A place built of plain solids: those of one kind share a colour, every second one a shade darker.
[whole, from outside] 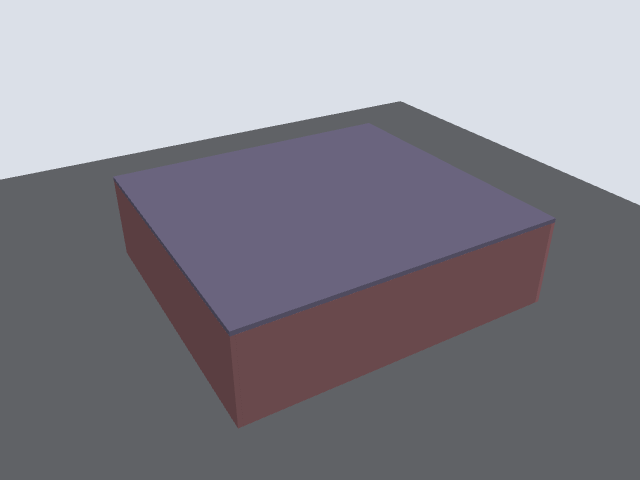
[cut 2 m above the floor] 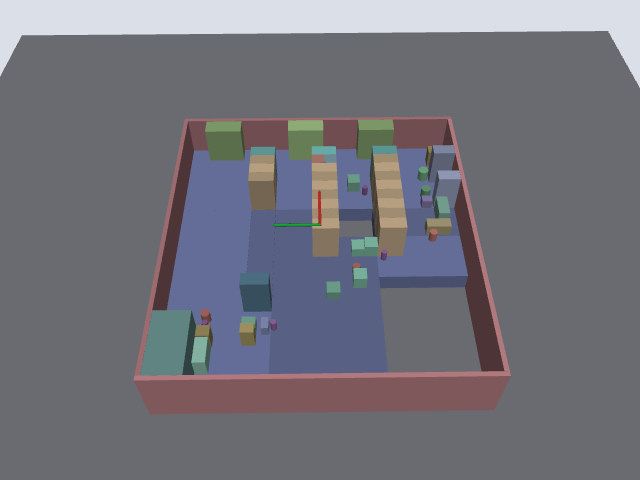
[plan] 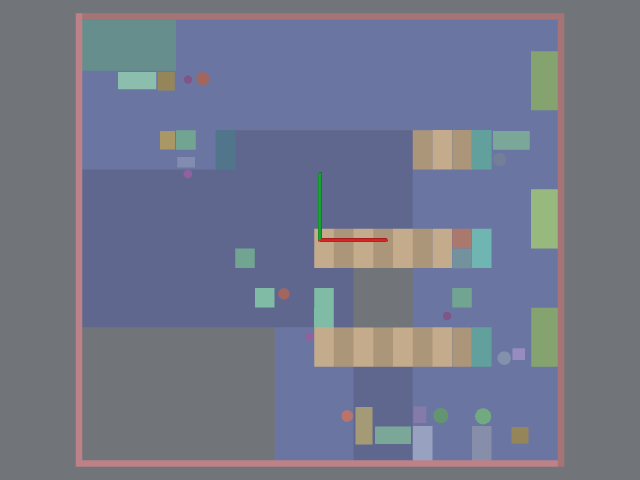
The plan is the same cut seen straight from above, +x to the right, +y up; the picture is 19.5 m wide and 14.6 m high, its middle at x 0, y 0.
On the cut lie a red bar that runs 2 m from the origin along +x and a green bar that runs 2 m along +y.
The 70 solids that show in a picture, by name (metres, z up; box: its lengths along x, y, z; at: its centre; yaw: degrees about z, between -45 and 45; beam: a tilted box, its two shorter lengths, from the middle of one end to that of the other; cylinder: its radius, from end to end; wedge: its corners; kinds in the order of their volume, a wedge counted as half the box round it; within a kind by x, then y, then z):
{
 "floor_1": {"box": [4.65, 9.35, 0.92], "at": [-4.91, 2.02, 0.41]},
 "floor_2": {"box": [8.25, 4.8, 0.92], "at": [-3.11, -0.26, 0.41]},
 "floor_3": {"box": [2.4, 8.84, 0.92], "at": [-0.18, -2.28, 0.41]},
 "floor_4": {"box": [14.47, 3.0, 0.92], "at": [0.0, 0.64, 0.41]},
 "floor_5": {"box": [14.47, 3.35, 0.92], "at": [0.0, 5.02, 0.41]},
 "floor_6": {"box": [5.4, 1.2, 0.92], "at": [0.12, 2.74, 0.41]},
 "floor_7": {"box": [8.61, 4.04, 0.92], "at": [2.93, -4.68, 0.41]},
 "floor_8": {"box": [4.41, 13.39, 0.92], "at": [5.03, 0.0, 0.41]},
 "wall_1": {"box": [0.2, 13.79, 4.12], "at": [-7.33, 0.0, 2.01]},
 "wall_2": {"box": [14.47, 0.2, 4.12], "at": [0.0, -6.8, 2.01]},
 "wall_3": {"box": [14.47, 0.2, 4.12], "at": [0.0, 6.8, 2.01]},
 "wall_4": {"box": [0.2, 13.79, 4.12], "at": [7.33, 0.0, 2.01]},
 "roof_1": {"box": [14.87, 13.79, 0.2], "at": [0.0, 0.0, 4.17]},
 "rack_1": {"box": [0.6, 1.2, 2.1], "at": [0.12, -3.26, 1.92]},
 "rack_2": {"box": [0.6, 1.2, 2.1], "at": [0.12, -0.26, 1.92]},
 "rack_3": {"box": [0.6, 1.2, 2.1], "at": [0.72, -3.26, 1.92]},
 "rack_4": {"box": [0.6, 1.2, 2.1], "at": [0.72, -0.26, 1.92]},
 "rack_5": {"box": [0.6, 1.2, 2.1], "at": [1.32, -3.26, 1.92]},
 "rack_6": {"box": [0.6, 1.2, 2.1], "at": [1.32, -0.26, 1.92]},
 "rack_7": {"box": [0.6, 1.2, 2.1], "at": [1.92, -3.26, 1.92]},
 "rack_8": {"box": [0.6, 1.2, 2.1], "at": [1.92, -0.26, 1.92]},
 "rack_9": {"box": [0.6, 1.2, 2.1], "at": [2.52, -3.26, 1.92]},
 "rack_10": {"box": [0.6, 1.2, 2.1], "at": [2.52, -0.26, 1.92]},
 "rack_11": {"box": [0.6, 1.2, 2.1], "at": [3.12, -3.26, 1.92]},
 "rack_12": {"box": [0.6, 1.2, 2.1], "at": [3.12, -0.26, 1.92]},
 "rack_13": {"box": [0.6, 1.2, 2.1], "at": [3.12, 2.74, 1.92]},
 "rack_14": {"box": [0.6, 1.2, 2.1], "at": [3.72, -3.26, 1.92]},
 "rack_15": {"box": [0.6, 1.2, 2.1], "at": [3.72, -0.26, 1.92]},
 "rack_16": {"box": [0.6, 1.2, 2.1], "at": [3.72, 2.74, 1.92]},
 "rack_17": {"box": [0.6, 1.2, 2.1], "at": [4.32, -3.26, 1.92]},
 "rack_18": {"box": [0.6, 1.2, 2.1], "at": [4.32, 2.74, 1.92]},
 "annex_1": {"box": [2.85, 1.55, 3.19], "at": [-5.81, 5.92, 2.47]},
 "cooler_1": {"box": [0.81, 1.8, 2.02], "at": [6.83, -2.96, 1.89]},
 "cooler_2": {"box": [0.81, 1.8, 2.01], "at": [6.83, 0.64, 1.88]},
 "cooler_3": {"box": [0.81, 1.8, 1.98], "at": [6.83, 4.84, 1.86]},
 "endcab_1": {"box": [0.6, 1.2, 2.1], "at": [4.92, -3.26, 1.92]},
 "endcab_2": {"box": [0.6, 1.2, 2.1], "at": [4.92, -0.26, 1.92]},
 "endcab_3": {"box": [0.6, 1.2, 2.1], "at": [4.92, 2.74, 1.92]},
 "power_1": {"box": [0.6, 1.04, 1.99], "at": [3.12, -6.18, 1.87]},
 "power_2": {"box": [0.6, 1.04, 2.0], "at": [4.92, -6.18, 1.88]},
 "bench_1": {"box": [1.16, 0.53, 0.94], "at": [-5.56, 4.85, 1.34]},
 "bench_2": {"box": [1.1, 0.53, 0.88], "at": [2.22, -5.94, 1.31]},
 "bench_3": {"box": [1.12, 0.57, 0.93], "at": [5.82, 3.03, 1.34]},
 "barcab_1": {"box": [0.6, 1.2, 2.1], "at": [-2.88, 2.74, 1.92]},
 "panelstack_1": {"box": [0.6, 0.6, 0.56], "at": [-4.08, 3.04, 1.15]},
 "panelstack_2": {"box": [0.6, 0.6, 0.52], "at": [-2.28, -0.56, 1.13]},
 "panelstack_3": {"box": [0.6, 0.6, 0.68], "at": [-1.68, -1.76, 1.21]},
 "panelstack_4": {"box": [0.6, 0.6, 0.68], "at": [0.12, -2.36, 1.21]},
 "panelstack_5": {"box": [0.6, 0.6, 0.52], "at": [0.12, -1.76, 1.13]},
 "panelstack_6": {"box": [0.6, 0.6, 0.64], "at": [4.32, -1.76, 1.19]},
 "column_1": {"box": [0.6, 0.6, 3.19], "at": [4.32, 0.04, 2.47]},
 "cart_1": {"box": [0.52, 0.56, 0.95], "at": [-4.68, 4.83, 1.35]},
 "cart_2": {"box": [0.46, 0.57, 1.04], "at": [-4.64, 3.03, 1.4]},
 "cart_3": {"box": [0.52, 0.51, 0.97], "at": [6.08, -5.94, 1.36]},
 "blank_1": {"box": [0.6, 0.6, 2.1], "at": [4.32, -0.56, 1.92]},
 "load_1": {"box": [0.52, 1.15, 0.61], "at": [1.34, -5.65, 1.18]},
 "reel_1": {"cylinder": 0.23, "from": [3.67, -5.34, 0.87], "to": [3.67, -5.34, 1.42]},
 "reel_2": {"cylinder": 0.25, "from": [4.96, -5.36, 0.87], "to": [4.96, -5.36, 1.45]},
 "carton_1": {"box": [0.39, 0.51, 0.49], "at": [3.04, -5.31, 1.12]},
 "carton_2": {"box": [0.38, 0.37, 0.65], "at": [6.04, -3.47, 1.2]},
 "bin_1": {"cylinder": 0.2, "from": [5.46, 2.44, 0.87], "to": [5.46, 2.44, 1.57]},
 "bin_2": {"cylinder": 0.2, "from": [5.6, -3.59, 0.87], "to": [5.6, -3.59, 1.62]},
 "vacuum_1": {"cylinder": 0.2, "from": [-3.56, 4.9, 0.87], "to": [-3.56, 4.9, 1.43]},
 "vacuum_2": {"cylinder": 0.17, "from": [-1.1, -1.64, 0.87], "to": [-1.1, -1.64, 1.36]},
 "vacuum_3": {"cylinder": 0.18, "from": [0.83, -5.35, 0.87], "to": [0.83, -5.35, 1.41]},
 "cone_1": {"cylinder": 0.13, "from": [-4.02, 2.01, 0.87], "to": [-4.02, 2.01, 1.38]},
 "cone_2": {"cylinder": 0.13, "from": [-4.01, 4.88, 0.87], "to": [-4.01, 4.88, 1.39]},
 "cone_3": {"cylinder": 0.13, "from": [-0.32, -2.94, 0.87], "to": [-0.32, -2.94, 1.39]},
 "cone_4": {"cylinder": 0.13, "from": [3.87, -2.31, 0.87], "to": [3.87, -2.31, 1.36]},
 "case_1": {"box": [0.55, 0.33, 0.53], "at": [-4.07, 2.36, 1.14]}
}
